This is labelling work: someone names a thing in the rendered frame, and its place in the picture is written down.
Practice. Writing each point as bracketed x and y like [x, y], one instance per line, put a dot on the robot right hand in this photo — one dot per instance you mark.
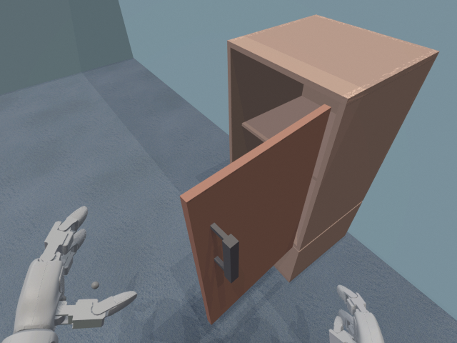
[362, 327]

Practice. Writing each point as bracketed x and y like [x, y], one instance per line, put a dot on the cupboard door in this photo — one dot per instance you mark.
[259, 199]

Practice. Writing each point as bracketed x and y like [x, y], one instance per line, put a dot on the robot left hand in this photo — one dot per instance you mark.
[39, 306]

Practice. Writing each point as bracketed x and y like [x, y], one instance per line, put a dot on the handle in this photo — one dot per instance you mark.
[230, 253]

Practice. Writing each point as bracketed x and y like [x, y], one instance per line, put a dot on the robot left forearm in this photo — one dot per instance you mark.
[33, 336]

